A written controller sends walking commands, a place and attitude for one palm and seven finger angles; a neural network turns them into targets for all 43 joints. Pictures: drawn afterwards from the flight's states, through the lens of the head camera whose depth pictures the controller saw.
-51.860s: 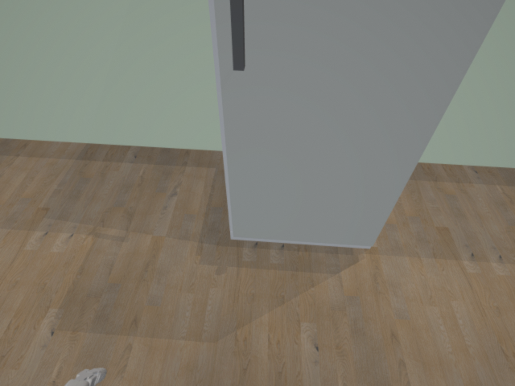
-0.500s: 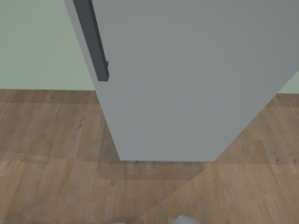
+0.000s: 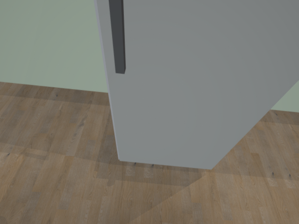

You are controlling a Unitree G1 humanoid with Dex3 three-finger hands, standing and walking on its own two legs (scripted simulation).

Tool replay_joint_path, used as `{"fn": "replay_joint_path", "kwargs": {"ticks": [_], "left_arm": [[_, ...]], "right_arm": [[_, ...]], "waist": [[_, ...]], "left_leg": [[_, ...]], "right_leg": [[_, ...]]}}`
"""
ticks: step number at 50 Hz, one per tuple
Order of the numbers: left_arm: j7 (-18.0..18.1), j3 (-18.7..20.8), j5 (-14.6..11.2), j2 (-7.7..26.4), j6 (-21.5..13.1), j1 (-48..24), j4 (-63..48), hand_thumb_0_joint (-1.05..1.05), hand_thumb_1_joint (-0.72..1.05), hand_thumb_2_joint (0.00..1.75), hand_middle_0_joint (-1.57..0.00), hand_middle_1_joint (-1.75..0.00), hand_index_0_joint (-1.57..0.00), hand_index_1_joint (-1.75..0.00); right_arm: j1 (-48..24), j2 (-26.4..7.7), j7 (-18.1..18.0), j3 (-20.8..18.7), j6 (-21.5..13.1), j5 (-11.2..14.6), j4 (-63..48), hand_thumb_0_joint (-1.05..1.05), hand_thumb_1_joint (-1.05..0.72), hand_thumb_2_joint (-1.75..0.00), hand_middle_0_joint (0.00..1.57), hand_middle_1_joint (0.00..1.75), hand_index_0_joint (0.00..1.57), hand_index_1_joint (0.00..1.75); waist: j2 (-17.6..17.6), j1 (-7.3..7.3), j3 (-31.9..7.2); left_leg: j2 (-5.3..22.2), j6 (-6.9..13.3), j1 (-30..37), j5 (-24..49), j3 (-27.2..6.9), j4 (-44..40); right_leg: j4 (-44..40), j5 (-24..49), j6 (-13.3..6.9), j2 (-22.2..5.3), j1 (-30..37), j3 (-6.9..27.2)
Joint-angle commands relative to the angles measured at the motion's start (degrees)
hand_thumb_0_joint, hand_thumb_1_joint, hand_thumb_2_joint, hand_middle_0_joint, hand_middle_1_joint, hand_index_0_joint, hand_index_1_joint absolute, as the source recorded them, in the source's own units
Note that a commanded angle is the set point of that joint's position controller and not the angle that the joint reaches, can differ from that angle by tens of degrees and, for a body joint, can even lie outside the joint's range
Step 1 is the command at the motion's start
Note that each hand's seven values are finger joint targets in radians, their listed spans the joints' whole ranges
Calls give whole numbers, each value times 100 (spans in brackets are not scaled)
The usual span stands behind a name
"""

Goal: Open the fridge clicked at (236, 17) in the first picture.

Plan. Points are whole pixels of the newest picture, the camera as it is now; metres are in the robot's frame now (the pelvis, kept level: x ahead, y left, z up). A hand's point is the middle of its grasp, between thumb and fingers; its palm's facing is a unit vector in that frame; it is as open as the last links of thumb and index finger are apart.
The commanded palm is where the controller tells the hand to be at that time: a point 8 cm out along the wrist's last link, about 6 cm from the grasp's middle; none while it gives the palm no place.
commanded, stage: come to a stop and stand still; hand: left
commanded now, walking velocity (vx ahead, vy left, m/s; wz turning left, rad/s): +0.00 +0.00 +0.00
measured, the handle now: (119, 16) +0.51 +0.13 +0.27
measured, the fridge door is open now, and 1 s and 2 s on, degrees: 0 0 0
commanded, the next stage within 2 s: look again from close up in 0.66 s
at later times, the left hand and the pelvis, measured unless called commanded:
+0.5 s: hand out of the picture +0.00 +0.20 -0.17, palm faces -0.02 -0.98 -0.19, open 7.4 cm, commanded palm none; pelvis -0.02 +0.02 +0.01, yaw -2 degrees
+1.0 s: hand out of the picture +0.04 +0.19 -0.16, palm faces -0.03 -0.97 -0.25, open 7.4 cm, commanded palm none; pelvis +0.00 -0.01 +0.01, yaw -2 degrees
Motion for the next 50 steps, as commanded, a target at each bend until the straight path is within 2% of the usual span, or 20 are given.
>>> {"fn": "replay_joint_path", "kwargs": {"ticks": [1, 3, 5, 6, 7, 8, 9, 10, 11, 16, 24, 25, 26, 27, 29, 33, 35, 40, 46, 50], "left_arm": [[-9, 72, 65, 422, -14, 79, -155, 0, 90, 90, -20, -30, -20, -30], [-26, 22, 34, 406, -113, 294, -8, 0, 90, 90, -20, -30, -20, -30], [11, -12, 11, 540, -240, 408, 155, 0, 90, 90, -20, -30, -20, -30], [27, -28, -2, 604, -270, 373, 189, 0, 90, 90, -20, -30, -20, -30], [38, -39, -8, 634, -276, 337, 203, 0, 90, 90, -20, -30, -20, -30], [44, -44, 10, 611, -270, 324, 270, 0, 90, 90, -20, -30, -20, -30], [52, -68, 5, 556, -269, 305, 297, 0, 90, 90, -20, -30, -20, -30], [52, -93, 3, 519, -258, 274, 330, 0, 90, 90, -20, -30, -20, -30], [45, -111, 7, 506, -250, 274, 359, 0, 90, 90, -20, -30, -20, -30], [34, -138, 22, 501, -228, 339, 480, 0, 90, 90, -20, -30, -20, -30], [56, -156, 4, 482, -292, 483, 585, 0, 90, 90, -20, -30, -20, -30], [315, -282, 85, 377, -399, 857, 652, 0, 90, 90, -20, -30, -20, -30], [262, -231, 24, 628, -414, 703, 401, 0, 90, 90, -20, -30, -20, -30], [198, -224, 30, 633, -461, 626, 366, 0, 90, 90, -20, -30, -20, -30], [137, -234, 46, 569, -404, 671, 308, 0, 90, 90, -20, -30, -20, -30], [97, -259, 35, 449, -431, 628, 277, 0, 90, 90, -20, -30, -20, -30], [102, -250, 23, 465, -440, 606, 251, 0, 90, 90, -20, -30, -20, -30], [115, -205, 7, 597, -469, 594, 216, 0, 90, 90, -20, -30, -20, -30], [105, -157, 6, 731, -454, 498, 188, 0, 90, 90, -20, -30, -20, -30], [94, -131, 8, 846, -469, 430, 172, 0, 90, 90, -20, -30, -20, -30]], "right_arm": [[-121, -920, -80, -106, -132, -31, -282, 0, -90, -90, 20, 30, 20, 30], [41, -801, -112, -74, -166, 22, -166, 0, -90, -90, 20, 30, 20, 30], [271, -691, -111, -58, -231, 91, -66, 0, -90, -90, 20, 30, 20, 30], [398, -637, -99, -53, -243, 108, -24, 0, -90, -90, 20, 30, 20, 30], [460, -602, -89, -48, -249, 114, 16, 0, -90, -90, 20, 30, 20, 30], [489, -601, -83, -49, -248, 98, 62, 0, -90, -90, 20, 30, 20, 30], [471, -652, -90, -51, -232, 100, 104, 0, -90, -90, 20, 30, 20, 30], [457, -672, -85, -43, -223, 104, 134, 0, -90, -90, 20, 30, 20, 30], [452, -671, -73, -40, -217, 101, 169, 0, -90, -90, 20, 30, 20, 30], [468, -652, -47, -6, -194, 69, 319, 0, -90, -90, 20, 30, 20, 30], [658, -537, -57, 29, -255, 82, 481, 0, -90, -90, 20, 30, 20, 30], [382, -758, 10, 80, -380, 143, 96, 0, -90, -90, 20, 30, 20, 30], [650, -514, 43, 111, -354, 68, -2, 0, -90, -90, 20, 30, 20, 30], [509, -504, 71, 123, -388, 5, -5, 0, -90, -90, 20, 30, 20, 30], [670, -623, 38, 92, -380, 28, -157, 0, -90, -90, 20, 30, 20, 30], [756, -664, 3, 77, -396, 52, -239, 0, -90, -90, 20, 30, 20, 30], [814, -700, -4, 68, -403, 63, -213, 0, -90, -90, 20, 30, 20, 30], [775, -781, -25, 59, -437, 69, -134, 0, -90, -90, 20, 30, 20, 30], [597, -856, -41, 61, -433, 67, -67, 0, -90, -90, 20, 30, 20, 30], [471, -897, -42, 50, -421, 62, -35, 0, -90, -90, 20, 30, 20, 30]], "waist": [[1486, 55, 95], [1151, 91, -182], [599, -17, -580], [581, -99, -674], [687, -121, -526], [460, -147, -623], [196, -151, -616], [118, -157, -492], [125, -156, -377], [363, -144, 105], [326, -127, -131], [710, -19, -156], [844, -126, -461], [1235, -51, -256], [986, -86, -259], [314, -103, -209], [159, -146, -154], [3, -151, -255], [251, -126, -257], [181, -118, -394]], "left_leg": [[1209, 517, -836, 623, -1101, -1750], [963, 377, -247, 1797, -710, -1242], [653, 141, 199, 2074, -445, -854], [610, 67, 334, 1845, -390, -888], [628, 60, 332, 1691, -459, -1027], [654, 44, 431, 1941, -434, -1024], [694, 41, 461, 1792, -417, -1016], [693, 55, 406, 1428, -450, -1130], [688, 64, 320, 971, -475, -1278], [639, 60, -104, -162, -563, -1697], [596, 58, 127, 587, -437, -1514], [764, -55, -57, 1602, -182, -561], [475, -77, -177, 450, -366, -812], [419, -51, -241, 456, -381, -904], [607, 72, -486, -209, -635, -1164], [615, 182, -350, 257, -625, -1092], [577, 178, -214, 412, -558, -1053], [559, 169, 96, 1085, -403, -890], [577, 132, 184, 1234, -317, -923], [575, 101, 304, 1279, -257, -861]], "right_leg": [[197, 44, -91, 127, 573, 99], [-547, 759, -121, 115, 739, 145], [-1085, 2026, -217, -150, 1003, 499], [-1142, 2104, -265, -294, 1011, 559], [-1198, 1926, -281, -331, 929, 538], [-1099, 1983, -247, -266, 951, 464], [-1155, 1805, -209, -213, 926, 449], [-1277, 1482, -188, -205, 862, 446], [-1397, 1112, -175, -196, 786, 458], [-1544, 610, -195, -150, 646, 505], [-1552, 1055, -205, -228, 788, 525], [-1137, 1702, -211, -368, 668, 476], [-1016, 521, -339, -342, 734, 577], [-937, 639, -372, -289, 544, 546], [-761, 228, -338, -96, 519, 373], [-799, 624, -334, -91, 437, 444], [-879, 680, -346, -116, 342, 559], [-879, 1291, -344, -169, 427, 646], [-912, 1604, -367, -198, 534, 685], [-969, 1905, -394, -244, 641, 735]]}}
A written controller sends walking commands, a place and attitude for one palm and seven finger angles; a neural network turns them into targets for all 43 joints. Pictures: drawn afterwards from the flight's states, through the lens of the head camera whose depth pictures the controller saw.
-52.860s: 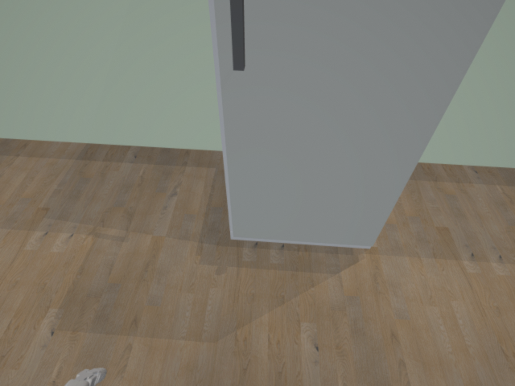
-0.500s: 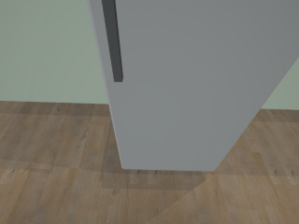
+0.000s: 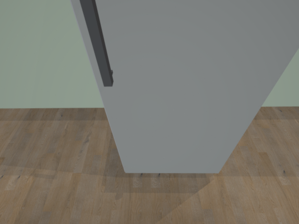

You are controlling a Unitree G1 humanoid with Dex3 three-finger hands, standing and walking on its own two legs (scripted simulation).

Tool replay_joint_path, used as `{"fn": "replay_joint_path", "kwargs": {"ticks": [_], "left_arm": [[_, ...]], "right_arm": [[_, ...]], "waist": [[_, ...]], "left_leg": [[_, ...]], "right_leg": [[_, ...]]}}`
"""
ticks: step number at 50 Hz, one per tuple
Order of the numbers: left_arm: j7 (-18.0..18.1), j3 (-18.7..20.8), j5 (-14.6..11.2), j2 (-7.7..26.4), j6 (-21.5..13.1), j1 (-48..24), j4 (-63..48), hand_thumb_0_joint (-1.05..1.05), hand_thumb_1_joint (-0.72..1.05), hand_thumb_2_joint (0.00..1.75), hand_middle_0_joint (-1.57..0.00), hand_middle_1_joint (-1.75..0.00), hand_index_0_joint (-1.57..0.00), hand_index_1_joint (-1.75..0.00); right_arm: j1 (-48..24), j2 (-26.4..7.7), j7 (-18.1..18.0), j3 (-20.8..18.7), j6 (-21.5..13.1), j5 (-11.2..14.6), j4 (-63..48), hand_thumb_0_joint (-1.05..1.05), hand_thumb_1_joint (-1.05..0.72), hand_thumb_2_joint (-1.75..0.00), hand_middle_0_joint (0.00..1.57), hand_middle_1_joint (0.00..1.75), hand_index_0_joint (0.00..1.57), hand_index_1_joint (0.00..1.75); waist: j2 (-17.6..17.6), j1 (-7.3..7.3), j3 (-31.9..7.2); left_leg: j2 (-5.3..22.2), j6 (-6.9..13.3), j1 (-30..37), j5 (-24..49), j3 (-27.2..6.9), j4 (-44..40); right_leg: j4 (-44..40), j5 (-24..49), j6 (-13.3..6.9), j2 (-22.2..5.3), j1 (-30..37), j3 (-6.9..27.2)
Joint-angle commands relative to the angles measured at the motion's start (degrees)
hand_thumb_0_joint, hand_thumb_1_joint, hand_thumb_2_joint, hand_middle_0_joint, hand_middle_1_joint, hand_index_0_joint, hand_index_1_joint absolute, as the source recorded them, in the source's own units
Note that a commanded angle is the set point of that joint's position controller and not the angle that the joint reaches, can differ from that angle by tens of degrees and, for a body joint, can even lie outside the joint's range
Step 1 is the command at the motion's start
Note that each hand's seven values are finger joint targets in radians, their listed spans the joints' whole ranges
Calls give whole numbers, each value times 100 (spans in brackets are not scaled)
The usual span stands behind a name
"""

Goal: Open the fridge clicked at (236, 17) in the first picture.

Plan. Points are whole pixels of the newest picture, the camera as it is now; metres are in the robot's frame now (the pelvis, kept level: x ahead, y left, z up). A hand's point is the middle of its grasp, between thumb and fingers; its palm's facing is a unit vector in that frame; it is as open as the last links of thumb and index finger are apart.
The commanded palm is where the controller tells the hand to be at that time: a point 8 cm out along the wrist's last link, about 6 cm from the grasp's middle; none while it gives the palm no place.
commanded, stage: look again from close up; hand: left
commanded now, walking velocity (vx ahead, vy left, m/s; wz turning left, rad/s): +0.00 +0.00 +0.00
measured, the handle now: (99, 35) +0.50 +0.16 +0.26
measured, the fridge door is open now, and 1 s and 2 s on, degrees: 0 0 0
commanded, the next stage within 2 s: raise the hand to about handle height in 0.74 s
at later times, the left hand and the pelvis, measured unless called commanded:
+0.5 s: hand out of the picture +0.06 +0.18 -0.16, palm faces +0.00 -0.96 -0.27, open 7.4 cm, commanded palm none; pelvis +0.00 -0.02 +0.00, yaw +0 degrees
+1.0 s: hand (80, 208) +0.17 +0.20 -0.04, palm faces +0.29 -0.95 -0.14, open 7.5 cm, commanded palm +0.10 +0.25 -0.04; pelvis -0.01 -0.02 +0.00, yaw +3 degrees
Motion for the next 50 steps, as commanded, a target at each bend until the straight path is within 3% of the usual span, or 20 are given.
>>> {"fn": "replay_joint_path", "kwargs": {"ticks": [1, 8, 11, 13, 17, 41, 42, 43, 44, 45, 46, 47, 48, 49, 50], "left_arm": [[60, 186, 23, 938, -83, 102, -259, 0, 90, 90, -20, -30, -20, -30], [51, 234, 16, 1110, -98, -95, -310, 0, 90, 90, -20, -30, -20, -30], [37, 232, 9, 1134, -82, -153, -295, 0, 90, 90, -20, -30, -20, -30], [41, 249, 17, 1158, -93, -199, -308, 0, 90, 90, -20, -30, -20, -30], [30, 247, 20, 1177, -79, -267, -310, 0, 90, 90, -20, -30, -20, -30], [2, 233, 5, 1160, -71, -289, -247, 0, 90, 90, -20, -30, -20, -30], [32, 205, 101, 1616, -170, 131, -510, 0, 90, 90, -20, -30, -20, -30], [107, 2139, -850, 2846, -1141, -4026, -7792, 0, 88, 89, -20, -32, -20, -32], [194, 1460, -753, 1931, -768, -570, -6567, 0, 85, 88, -20, -33, -20, -33], [358, 1083, -896, 1055, -641, -108, -5357, 0, 83, 87, -21, -34, -21, -34], [292, 671, -1092, 471, -553, 117, -5816, 0, 81, 86, -21, -36, -21, -36], [194, 785, -1134, 348, -621, 209, -5761, 0, 78, 85, -21, -37, -21, -37], [80, 987, -1173, 627, -978, -90, -6110, 0, 76, 84, -21, -39, -21, -39], [-73, 1215, -1208, 692, -1277, 486, -6007, 0, 74, 83, -21, -40, -21, -40], [-244, 1353, -1257, 736, -1534, 852, -5863, 0, 71, 82, -21, -42, -21, -42]], "right_arm": [[144, -677, -13, -145, -64, 23, -229, 0, -90, -90, 20, 30, 20, 30], [-11, -797, -16, -155, -57, 18, -154, 0, -90, -90, 20, 30, 20, 30], [-72, -811, -16, -149, -40, 15, -130, 0, -90, -90, 20, 30, 20, 30], [-69, -835, -16, -151, -40, 16, -101, 0, -90, -90, 20, 30, 20, 30], [-103, -818, -14, -141, -24, 14, -68, 0, -90, -90, 20, 30, 20, 30], [-56, -840, -7, -126, -21, 14, 109, 0, -90, -90, 20, 30, 20, 30], [-179, -1043, 13, -200, -40, -7, -514, 0, -90, -90, 20, 30, 20, 30], [-61, -1204, -207, -306, -834, 172, -2060, 0, -90, -90, 20, 30, 20, 30], [-85, -922, -367, -205, -1183, 217, -1981, 0, -90, -90, 20, 30, 20, 30], [-372, -837, -391, -157, -1295, 280, -1549, 0, -90, -90, 20, 30, 20, 30], [-368, -815, -314, -195, -1414, 358, -1889, 0, -90, -90, 20, 30, 20, 30], [-368, -865, -305, -244, -1521, 342, -2131, 0, -90, -90, 20, 30, 20, 30], [-257, -956, -279, -339, -1661, 324, -2238, 0, -90, -90, 20, 30, 20, 30], [-268, -891, -275, -429, -1744, 265, -2295, 0, -90, -90, 20, 30, 20, 30], [-365, -932, -235, -477, -1794, 208, -2426, 0, -90, -90, 20, 30, 20, 30]], "waist": [[-292, -38, -33], [-191, -26, -223], [-108, -23, -185], [-205, -25, -225], [-250, -21, -52], [-199, -13, -101], [-116, -63, 20], [968, -407, -3111], [1378, 68, -2638], [626, -80, -1447], [189, -259, -460], [-356, -374, 365], [-732, -350, 84], [-780, -62, -230], [-903, 39, -352]], "left_leg": [[575, 128, 18, 1070, -468, -398], [619, 82, 145, 1363, -427, -354], [630, 51, 163, 1219, -405, -408], [645, 50, 161, 1308, -408, -404], [644, 35, 112, 1139, -418, -486], [677, 9, 173, 970, -473, -670], [473, -2, 81, 1541, -574, -209], [-68, 153, 1029, 2396, -215, -100], [86, 37, 1081, 2728, 104, -199], [159, 14, 607, 1985, 63, -130], [121, 86, 102, 1243, -137, -234], [98, 130, -411, 719, -250, -178], [81, 131, -585, 479, -300, 79], [11, 125, -768, 436, -275, 317], [-3, 97, -1095, 396, -311, 571]], "right_leg": [[-539, 1538, -290, -433, 85, 512], [-548, 2007, -325, -466, 326, 508], [-622, 1882, -328, -469, 292, 525], [-621, 2037, -340, -469, 383, 523], [-735, 1855, -336, -460, 333, 518], [-943, 1378, -311, -438, 310, 527], [-776, 2456, -297, -473, 456, 405], [-389, 2838, -138, -51, 1003, 267], [-126, 1976, -244, 35, 776, -156], [-370, 1576, -211, 87, 248, -304], [-496, 1039, -152, 37, -134, -331], [-544, 522, -129, 53, -567, -409], [-361, 181, -110, 13, -783, -401], [-153, 43, -101, 53, -826, -383], [93, 25, -88, 55, -984, -360]]}}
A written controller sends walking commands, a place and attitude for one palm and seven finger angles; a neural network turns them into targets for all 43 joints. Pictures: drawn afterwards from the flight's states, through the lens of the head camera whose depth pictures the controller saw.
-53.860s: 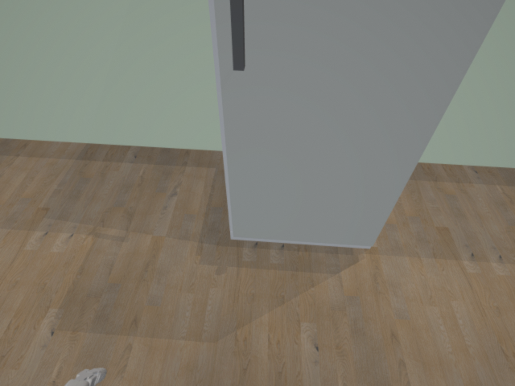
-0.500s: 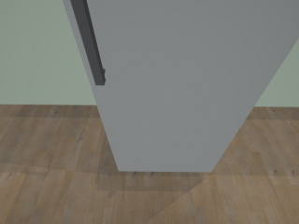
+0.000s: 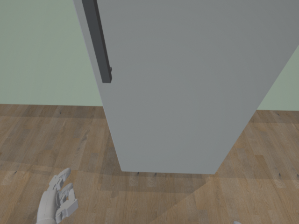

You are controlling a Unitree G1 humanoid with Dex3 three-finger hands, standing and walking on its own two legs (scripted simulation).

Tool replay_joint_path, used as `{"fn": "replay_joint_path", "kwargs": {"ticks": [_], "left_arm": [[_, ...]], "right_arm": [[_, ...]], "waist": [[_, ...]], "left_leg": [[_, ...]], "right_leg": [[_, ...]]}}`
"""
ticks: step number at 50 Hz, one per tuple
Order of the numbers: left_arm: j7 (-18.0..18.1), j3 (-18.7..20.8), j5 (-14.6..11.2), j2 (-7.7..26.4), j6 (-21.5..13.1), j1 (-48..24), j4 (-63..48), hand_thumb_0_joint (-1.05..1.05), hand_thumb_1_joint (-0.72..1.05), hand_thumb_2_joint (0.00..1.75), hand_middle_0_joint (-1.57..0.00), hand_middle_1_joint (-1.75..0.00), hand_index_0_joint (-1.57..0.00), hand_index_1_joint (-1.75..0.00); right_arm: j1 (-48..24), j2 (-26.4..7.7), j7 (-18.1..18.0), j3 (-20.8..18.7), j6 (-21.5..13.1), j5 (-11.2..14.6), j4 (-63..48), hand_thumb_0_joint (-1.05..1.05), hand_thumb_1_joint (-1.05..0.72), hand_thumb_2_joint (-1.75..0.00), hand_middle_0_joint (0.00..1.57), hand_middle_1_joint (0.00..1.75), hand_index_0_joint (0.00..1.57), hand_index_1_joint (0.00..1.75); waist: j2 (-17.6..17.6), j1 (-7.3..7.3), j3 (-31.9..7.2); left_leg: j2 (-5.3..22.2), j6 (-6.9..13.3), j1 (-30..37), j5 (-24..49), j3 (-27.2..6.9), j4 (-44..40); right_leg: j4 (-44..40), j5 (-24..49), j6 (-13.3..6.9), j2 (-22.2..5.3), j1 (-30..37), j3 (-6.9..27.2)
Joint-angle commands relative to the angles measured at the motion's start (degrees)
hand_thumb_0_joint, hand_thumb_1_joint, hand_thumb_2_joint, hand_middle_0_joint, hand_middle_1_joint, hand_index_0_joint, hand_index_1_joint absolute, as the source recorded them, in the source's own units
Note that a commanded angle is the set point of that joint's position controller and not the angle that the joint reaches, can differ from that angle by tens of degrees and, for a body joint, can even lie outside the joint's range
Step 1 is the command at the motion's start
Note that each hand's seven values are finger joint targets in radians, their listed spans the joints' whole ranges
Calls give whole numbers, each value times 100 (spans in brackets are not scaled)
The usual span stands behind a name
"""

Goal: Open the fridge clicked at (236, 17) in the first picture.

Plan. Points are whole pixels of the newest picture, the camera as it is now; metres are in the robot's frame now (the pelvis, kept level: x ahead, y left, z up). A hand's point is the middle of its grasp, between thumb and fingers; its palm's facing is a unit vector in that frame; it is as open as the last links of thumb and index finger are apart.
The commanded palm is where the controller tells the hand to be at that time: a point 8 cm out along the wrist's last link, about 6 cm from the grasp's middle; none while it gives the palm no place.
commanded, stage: raise the hand to about handle height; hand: left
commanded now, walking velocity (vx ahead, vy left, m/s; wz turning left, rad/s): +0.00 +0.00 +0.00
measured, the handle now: (99, 31) +0.52 +0.15 +0.27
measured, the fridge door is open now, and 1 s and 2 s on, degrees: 0 0 0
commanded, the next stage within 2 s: move the hooked fingers beside the handle in 1.94 s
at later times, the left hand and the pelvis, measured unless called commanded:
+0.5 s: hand (54, 190) +0.19 +0.23 +0.06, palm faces +0.02 -0.99 -0.11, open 10.0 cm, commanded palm +0.15 +0.29 +0.07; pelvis -0.03 +0.01 -0.04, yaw +3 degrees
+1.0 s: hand (21, 150) +0.23 +0.27 +0.16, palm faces +0.10 -0.99 -0.10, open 12.9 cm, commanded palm +0.20 +0.31 +0.17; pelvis +0.00 +0.01 -0.01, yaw +2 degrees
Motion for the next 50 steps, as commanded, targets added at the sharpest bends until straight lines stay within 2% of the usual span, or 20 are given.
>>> {"fn": "replay_joint_path", "kwargs": {"ticks": [1, 2, 4, 6, 7, 9, 11, 13, 15, 17, 21, 24, 27, 31, 34, 36, 40, 42, 47, 50], "left_arm": [[-545, 679, -340, 530, -1278, 788, -932, 0, 69, 81, -22, -43, -22, -43], [-848, 763, -410, 465, -1560, 1407, -668, 0, 67, 80, -22, -45, -22, -45], [-1465, 809, -623, 418, -2172, 1569, -544, 0, 62, 78, -22, -48, -22, -48], [-2149, 981, -714, 795, -2589, 1266, -881, 0, 57, 76, -22, -51, -22, -51], [-2296, 1202, -748, 1060, -2516, 1286, -1177, 0, 55, 75, -22, -53, -22, -53], [-2367, 1313, -959, 1281, -2162, 739, -2170, 0, 50, 73, -23, -55, -23, -55], [-2238, 1319, -1129, 1355, -1939, -102, -3175, 0, 46, 71, -23, -58, -23, -58], [-1944, 1085, -1090, 1304, -1930, -1096, -4018, 0, 41, 69, -24, -62, -24, -62], [-1742, 880, -939, 1199, -1928, -1269, -4198, 0, 36, 67, -24, -64, -24, -64], [-1705, 688, -791, 1199, -1862, -1449, -4232, 0, 32, 65, -24, -68, -24, -68], [-1904, 807, -691, 1440, -1171, -1070, -3574, 0, 22, 61, -25, -74, -25, -74], [-1968, 1266, -771, 1707, -448, -488, -3300, 0, 15, 58, -25, -78, -25, -78], [-1909, 1854, -1095, 1896, 104, -147, -3093, 0, 8, 55, -26, -82, -26, -82], [-1734, 1823, -1317, 1761, 30, -909, -3929, 0, -1, 51, -27, -88, -27, -88], [-1657, 1562, -1203, 1657, -171, -1187, -4146, 0, -8, 48, -27, -93, -27, -93], [-1711, 1426, -1097, 1679, -166, -1395, -4038, 0, -13, 46, -27, -96, -27, -96], [-1882, 1596, -993, 2075, 248, -1767, -3799, 0, -22, 42, -28, -102, -28, -102], [-1908, 1908, -1007, 2389, 502, -2005, -3797, 0, -27, 40, -28, -105, -28, -105], [-1938, 2270, -1224, 2589, 950, -2633, -3915, 0, -38, 35, -29, -112, -29, -112], [-2015, 2146, -1274, 2503, 1177, -2969, -3824, 0, -45, 32, -30, -117, -30, -117]], "right_arm": [[-704, -745, 70, -424, -722, -57, -1350, 0, -90, -90, 20, 30, 20, 30], [-667, -720, 157, -430, -761, -55, -1526, 0, -90, -90, 20, 30, 20, 30], [-851, -746, 297, -458, -793, -100, -1655, 0, -90, -90, 20, 30, 20, 30], [-910, -850, 371, -477, -864, -90, -1962, 0, -90, -90, 20, 30, 20, 30], [-877, -872, 373, -502, -861, -47, -2133, 0, -90, -90, 20, 30, 20, 30], [-902, -855, 288, -436, -839, -18, -2520, 0, -90, -90, 20, 30, 20, 30], [-877, -842, 162, -351, -809, 14, -2642, 0, -90, -90, 20, 30, 20, 30], [-943, -837, 26, -272, -821, 26, -2579, 0, -90, -90, 20, 30, 20, 30], [-751, -853, -81, -212, -841, 17, -2341, 0, -90, -90, 20, 30, 20, 30], [-603, -890, -151, -172, -885, 14, -2167, 0, -90, -90, 20, 30, 20, 30], [-727, -892, -264, -75, -901, 107, -2107, 0, -90, -90, 20, 30, 20, 30], [-921, -823, -302, -8, -837, 152, -2243, 0, -90, -90, 20, 30, 20, 30], [-1072, -749, -350, 50, -745, 173, -2336, 0, -90, -90, 20, 30, 20, 30], [-1067, -735, -334, 98, -836, 175, -2320, 0, -90, -90, 20, 30, 20, 30], [-953, -764, -303, 99, -948, 159, -2154, 0, -90, -90, 20, 30, 20, 30], [-920, -806, -320, 87, -975, 173, -2045, 0, -90, -90, 20, 30, 20, 30], [-1017, -867, -413, 99, -925, 233, -1976, 0, -90, -90, 20, 30, 20, 30], [-1099, -891, -457, 97, -870, 238, -1976, 0, -90, -90, 20, 30, 20, 30], [-1318, -814, -474, 185, -774, 268, -2018, 0, -90, -90, 20, 30, 20, 30], [-1336, -800, -456, 218, -712, 298, -2009, 0, -90, -90, 20, 30, 20, 30]], "waist": [[-994, 342, -360], [-764, 512, -413], [-991, 514, -399], [-791, 448, -781], [-355, 568, -1024], [42, 539, -1574], [336, 365, -1570], [394, 79, -1144], [530, -61, -952], [503, -162, -1035], [401, -13, -916], [368, 345, -1128], [-49, 593, -1184], [137, 480, -1072], [381, 375, -925], [352, 314, -747], [370, 411, -580], [350, 498, -734], [467, 591, -959], [525, 532, -920]], "left_leg": [[-127, 193, -1103, 334, -26, 624], [-173, 158, -1310, 413, -9, 867], [-201, 67, -2094, 248, -27, 1477], [-244, 77, -2447, 144, -19, 1958], [-277, 108, -2392, 156, 67, 2029], [-291, 162, -2172, 81, 111, 2042], [-247, 203, -1924, -16, -11, 2012], [-135, 237, -1783, -569, -229, 1911], [-78, 238, -1627, -490, -381, 1833], [-51, 242, -1497, -361, -437, 1829], [-61, 200, -1359, -530, -482, 1423], [-95, 168, -1213, -295, -430, 1131], [-97, 123, -1183, 18, -381, 945], [-60, 88, -780, 329, -370, 705], [-36, 75, -492, 603, -372, 584], [-40, 89, -415, 521, -375, 485], [-77, 133, -291, 446, -331, 257], [-83, 147, -161, 646, -304, 205], [-112, 141, 199, 1188, -258, 73], [-103, 126, 402, 1394, -258, -33]], "right_leg": [[242, 93, 55, -6, -865, -38], [524, 349, 6, -37, -845, 40], [1177, 516, -24, -73, -1231, 70], [1572, 593, -45, -112, -1392, 287], [1609, 456, -75, -103, -1324, 382], [1514, 15, -23, -98, -1251, 428], [1412, -283, 24, -8, -1457, 331], [1259, -968, 45, 84, -1872, 252], [1325, -658, 0, 158, -1927, 79], [1316, -462, 7, 191, -1860, 33], [927, -583, 44, 159, -1450, 16], [760, -383, 37, 101, -895, -19], [594, -100, 53, 89, -375, -56], [447, 217, 65, 155, -310, -168], [372, 517, 46, 201, -271, -195], [251, 470, 51, 208, -268, -187], [-21, 404, 41, 161, -36, -154], [-100, 589, 30, 147, 220, -139], [-276, 1225, 24, 155, 623, -157], [-358, 1517, 31, 174, 667, -183]]}}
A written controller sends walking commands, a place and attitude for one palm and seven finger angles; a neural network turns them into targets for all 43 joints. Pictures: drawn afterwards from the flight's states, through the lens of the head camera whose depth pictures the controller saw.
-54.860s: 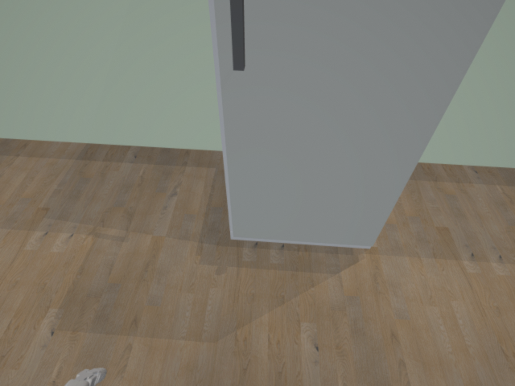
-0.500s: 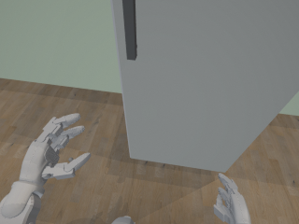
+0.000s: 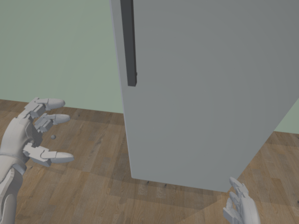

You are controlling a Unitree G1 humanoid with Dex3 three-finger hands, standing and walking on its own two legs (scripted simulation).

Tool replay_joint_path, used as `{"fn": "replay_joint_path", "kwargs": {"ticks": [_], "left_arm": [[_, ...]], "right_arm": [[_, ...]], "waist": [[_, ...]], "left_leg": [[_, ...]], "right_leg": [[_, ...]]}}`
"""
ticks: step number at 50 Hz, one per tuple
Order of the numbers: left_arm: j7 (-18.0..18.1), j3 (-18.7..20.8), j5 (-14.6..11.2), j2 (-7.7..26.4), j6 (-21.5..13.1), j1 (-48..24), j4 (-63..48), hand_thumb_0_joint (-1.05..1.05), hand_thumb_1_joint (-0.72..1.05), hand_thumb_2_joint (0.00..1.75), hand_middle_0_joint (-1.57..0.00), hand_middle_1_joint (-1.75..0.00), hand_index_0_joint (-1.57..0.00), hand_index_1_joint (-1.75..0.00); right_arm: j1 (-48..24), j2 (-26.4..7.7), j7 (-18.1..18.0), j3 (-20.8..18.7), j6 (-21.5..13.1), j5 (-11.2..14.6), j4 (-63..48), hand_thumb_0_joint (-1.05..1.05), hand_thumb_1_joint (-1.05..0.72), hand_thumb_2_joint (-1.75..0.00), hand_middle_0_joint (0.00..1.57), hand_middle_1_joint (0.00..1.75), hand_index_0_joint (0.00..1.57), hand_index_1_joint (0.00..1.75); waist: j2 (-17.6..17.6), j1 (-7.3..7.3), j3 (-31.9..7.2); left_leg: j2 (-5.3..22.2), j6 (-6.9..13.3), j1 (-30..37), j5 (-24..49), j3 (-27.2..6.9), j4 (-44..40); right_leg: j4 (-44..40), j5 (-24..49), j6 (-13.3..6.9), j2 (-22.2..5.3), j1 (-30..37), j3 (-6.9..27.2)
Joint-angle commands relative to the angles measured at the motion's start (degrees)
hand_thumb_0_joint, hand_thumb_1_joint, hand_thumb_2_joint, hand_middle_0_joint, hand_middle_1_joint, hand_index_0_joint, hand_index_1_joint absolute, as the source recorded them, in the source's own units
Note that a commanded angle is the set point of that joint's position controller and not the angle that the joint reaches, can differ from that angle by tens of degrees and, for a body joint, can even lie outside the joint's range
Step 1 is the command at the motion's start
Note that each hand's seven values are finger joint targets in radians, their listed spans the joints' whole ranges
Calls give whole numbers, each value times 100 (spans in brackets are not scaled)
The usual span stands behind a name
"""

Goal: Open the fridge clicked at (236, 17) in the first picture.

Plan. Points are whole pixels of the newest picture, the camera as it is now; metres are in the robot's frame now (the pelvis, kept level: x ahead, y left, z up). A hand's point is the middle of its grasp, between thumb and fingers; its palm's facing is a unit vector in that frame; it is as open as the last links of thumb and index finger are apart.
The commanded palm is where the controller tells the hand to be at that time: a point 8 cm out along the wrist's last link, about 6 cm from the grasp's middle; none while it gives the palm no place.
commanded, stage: raise the hand to about handle height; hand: left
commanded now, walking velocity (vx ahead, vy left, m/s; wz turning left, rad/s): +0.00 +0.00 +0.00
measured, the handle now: (131, 38) +0.52 +0.13 +0.27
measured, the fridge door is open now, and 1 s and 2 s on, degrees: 0 0 0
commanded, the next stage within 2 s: move the hooked fingers beside the handle in 0.94 s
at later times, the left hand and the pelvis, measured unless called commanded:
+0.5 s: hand (33, 85) +0.27 +0.27 +0.27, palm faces +0.08 -0.99 -0.11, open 13.9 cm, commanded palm +0.24 +0.31 +0.27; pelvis +0.00 -0.01 +0.01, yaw +0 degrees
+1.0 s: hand (36, 93) +0.27 +0.27 +0.25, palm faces +0.08 -0.99 -0.11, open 14.0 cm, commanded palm +0.23 +0.32 +0.27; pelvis -0.01 +0.00 +0.01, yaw +0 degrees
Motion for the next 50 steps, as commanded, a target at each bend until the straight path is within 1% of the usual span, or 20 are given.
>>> {"fn": "replay_joint_path", "kwargs": {"ticks": [1, 5, 7, 12, 14, 18, 22, 25, 26, 27, 29, 33, 35, 37, 40, 41, 42, 46, 48, 50], "left_arm": [[-46, 720, -169, 1305, -42, -1694, -1165, 0, -48, 31, -30, -118, -30, -118], [-190, 602, -66, 1422, 489, -2211, -764, 0, -50, 30, -30, -120, -30, -120], [-224, 796, -39, 1707, 725, -2512, -501, 0, -50, 30, -30, -120, -30, -120], [-263, 1070, -46, 2167, 975, -3492, -629, 0, -50, 30, -30, -120, -30, -120], [-297, 1093, -47, 2212, 990, -3740, -678, 0, -50, 30, -30, -120, -30, -120], [-392, 1157, -22, 2401, 1172, -4053, -473, 0, -50, 30, -30, -120, -30, -120], [-505, 1195, 6, 2590, 1632, -4264, 331, 0, -50, 30, -30, -120, -30, -120], [-634, 863, 32, 2216, 1962, -3859, 902, 0, -50, 30, -30, -120, -30, -120], [-658, 802, 48, 2201, 2019, -3855, 804, 0, -50, 30, -30, -120, -30, -120], [-659, 909, 25, 2292, 2003, -3844, 682, 0, -50, 30, -30, -120, -30, -120], [-656, 921, 10, 2313, 1920, -4066, 185, 0, -50, 30, -30, -120, -30, -120], [-424, 1286, -28, 2605, 1442, -4420, -703, 0, -50, 30, -30, -120, -30, -120], [-299, 1361, -18, 2581, 1289, -4410, -857, 0, -50, 30, -30, -120, -30, -120], [-185, 1523, 72, 2802, 1310, -4309, -738, 0, -50, 30, -30, -120, -30, -120], [-169, 1121, 147, 2382, 1622, -4248, -143, 0, -50, 30, -30, -120, -30, -120], [-201, 938, 182, 2277, 1743, -4313, -77, 0, -50, 30, -30, -120, -30, -120], [-222, 885, 196, 2278, 1823, -4329, 24, 0, -50, 30, -30, -120, -30, -120], [-430, 688, 153, 2195, 1945, -4465, -68, 0, -50, 30, -30, -120, -30, -120], [-486, 872, 91, 2350, 1803, -4498, -341, 0, -50, 30, -30, -120, -30, -120], [-521, 1026, 14, 2395, 1700, -4367, -234, 0, -50, 30, -30, -120, -30, -120]], "right_arm": [[-779, -676, -1, -190, -232, 56, -923, 0, -90, -90, 20, 30, 20, 30], [-884, -694, 3, -139, -50, 115, -944, 0, -90, -90, 20, 30, 20, 30], [-969, -731, -15, -132, 50, 121, -924, 0, -90, -90, 20, 30, 20, 30], [-1211, -690, -23, -71, 184, 127, -1026, 0, -90, -90, 20, 30, 20, 30], [-1230, -660, -8, -48, 220, 129, -1049, 0, -90, -90, 20, 30, 20, 30], [-1284, -687, 20, -38, 297, 156, -1051, 0, -90, -90, 20, 30, 20, 30], [-1326, -804, 59, -57, 418, 199, -966, 0, -90, -90, 20, 30, 20, 30], [-1292, -828, 123, -59, 547, 268, -1043, 0, -90, -90, 20, 30, 20, 30], [-1320, -843, 141, -70, 596, 288, -1092, 0, -90, -90, 20, 30, 20, 30], [-1367, -865, 162, -94, 615, 270, -1141, 0, -90, -90, 20, 30, 20, 30], [-1435, -821, 170, -90, 620, 259, -1263, 0, -90, -90, 20, 30, 20, 30], [-1426, -763, 121, -95, 543, 180, -1313, 0, -90, -90, 20, 30, 20, 30], [-1375, -729, 88, -88, 504, 163, -1289, 0, -90, -90, 20, 30, 20, 30], [-1338, -774, 72, -102, 508, 131, -1205, 0, -90, -90, 20, 30, 20, 30], [-1314, -757, 55, -64, 531, 193, -1136, 0, -90, -90, 20, 30, 20, 30], [-1328, -760, 51, -56, 550, 220, -1136, 0, -90, -90, 20, 30, 20, 30], [-1335, -784, 48, -71, 558, 223, -1113, 0, -90, -90, 20, 30, 20, 30], [-1375, -788, 42, -46, 560, 246, -1197, 0, -90, -90, 20, 30, 20, 30], [-1386, -795, 52, -58, 548, 215, -1217, 0, -90, -90, 20, 30, 20, 30], [-1338, -777, 52, -46, 550, 192, -1204, 0, -90, -90, 20, 30, 20, 30]], "waist": [[390, 30, -781], [278, -4, -498], [40, 9, -413], [190, 60, -871], [277, 56, -1120], [399, 94, -1201], [133, 92, -810], [-233, 59, -566], [-140, 58, -620], [-136, 93, -730], [-9, 83, -1023], [192, 106, -1354], [384, 98, -1286], [591, 151, -1142], [538, 63, -739], [714, 31, -629], [597, 33, -568], [377, -20, -862], [255, 12, -1167], [66, 18, -1151]], "left_leg": [[-105, 61, 416, 1725, -55, -700], [-105, 97, 415, 1528, -50, -853], [-108, 130, 384, 1399, -45, -860], [-147, 155, 649, 1523, -55, -892], [-156, 151, 776, 1672, -52, -929], [-161, 151, 792, 1752, -45, -961], [-124, 154, 542, 1564, -76, -959], [-146, 165, 387, 1370, -94, -1019], [-152, 166, 436, 1361, -74, -1013], [-134, 156, 447, 1426, -84, -946], [-154, 162, 608, 1549, -88, -937], [-151, 158, 830, 1602, -108, -968], [-152, 146, 880, 1625, -85, -1027], [-144, 139, 792, 1530, -44, -1038], [-141, 128, 624, 1225, -53, -1163], [-152, 115, 622, 1125, -49, -1188], [-132, 118, 605, 1107, -53, -1157], [-158, 146, 780, 1249, -129, -1131], [-147, 159, 898, 1464, -152, -1095], [-157, 159, 884, 1518, -170, -1092]], "right_leg": [[-586, 1684, -50, 184, 417, -4], [-777, 1499, -34, 177, 350, 27], [-912, 1320, -25, 152, 334, 96], [-1010, 1373, -47, 101, 548, 185], [-971, 1572, -57, 97, 701, 147], [-998, 1719, -71, 64, 785, 188], [-1102, 1526, -48, 2, 628, 315], [-1099, 1275, -11, 48, 391, 232], [-1088, 1224, -14, 58, 363, 219], [-1072, 1312, -30, -2, 456, 332], [-992, 1405, -40, 20, 511, 272], [-968, 1299, -99, 91, 602, 199], [-957, 1332, -116, 138, 590, 125], [-1014, 1195, -142, 130, 566, 159], [-1094, 860, -111, 149, 376, 98], [-1116, 773, -109, 153, 291, 96], [-1153, 745, -122, 129, 286, 157], [-1087, 943, -92, 159, 319, 100], [-1053, 1158, -100, 149, 483, 114], [-1017, 1265, -96, 180, 473, 65]]}}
